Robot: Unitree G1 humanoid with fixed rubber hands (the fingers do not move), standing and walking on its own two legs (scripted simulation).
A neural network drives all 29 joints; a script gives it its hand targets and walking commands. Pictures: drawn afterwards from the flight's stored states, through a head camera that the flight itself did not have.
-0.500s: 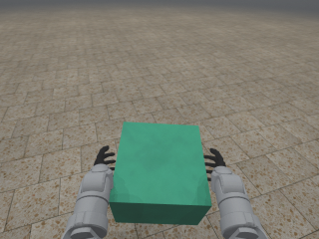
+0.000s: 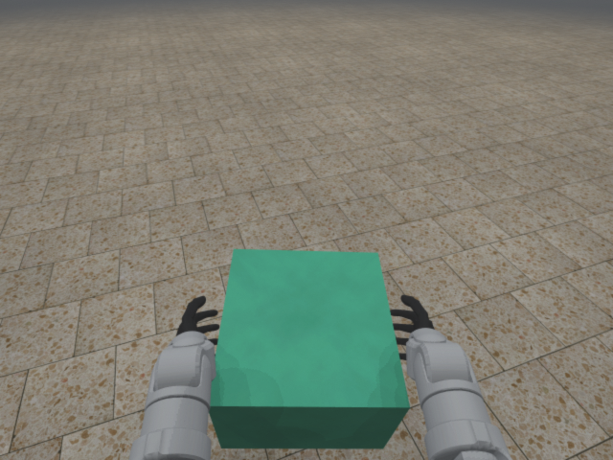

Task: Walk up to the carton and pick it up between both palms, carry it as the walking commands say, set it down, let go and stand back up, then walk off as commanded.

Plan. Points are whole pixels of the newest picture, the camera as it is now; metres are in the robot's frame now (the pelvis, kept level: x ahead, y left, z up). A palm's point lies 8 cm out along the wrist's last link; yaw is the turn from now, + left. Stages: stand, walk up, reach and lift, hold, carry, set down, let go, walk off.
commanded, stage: reach and lift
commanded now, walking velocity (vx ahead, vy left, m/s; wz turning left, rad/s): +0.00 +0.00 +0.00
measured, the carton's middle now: (304, 344) +0.33 +0.00 -0.04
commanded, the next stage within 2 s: hold in 0.62 s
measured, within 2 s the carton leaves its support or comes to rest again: neither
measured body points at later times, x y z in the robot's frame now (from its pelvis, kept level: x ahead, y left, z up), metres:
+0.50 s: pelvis +0.01 +0.00 +0.00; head -0.06 -0.01 +0.45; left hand +0.28 +0.17 +0.02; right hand +0.28 -0.16 +0.02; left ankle +0.01 +0.12 -0.74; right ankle +0.01 -0.13 -0.74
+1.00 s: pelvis -0.01 +0.00 +0.00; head -0.09 +0.00 +0.44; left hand +0.28 +0.16 +0.03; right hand +0.28 -0.17 +0.02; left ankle +0.01 +0.12 -0.74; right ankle +0.01 -0.13 -0.74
